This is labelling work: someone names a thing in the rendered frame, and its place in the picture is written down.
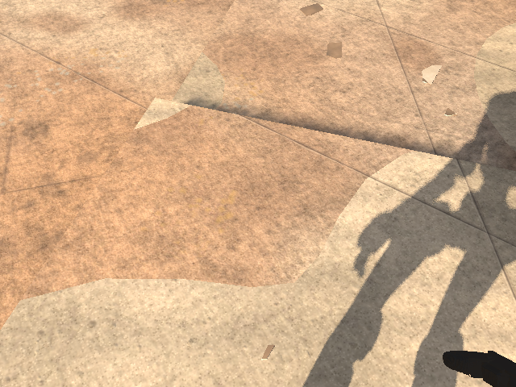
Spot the right robot hand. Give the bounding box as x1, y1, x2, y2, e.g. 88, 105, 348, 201
443, 351, 516, 387

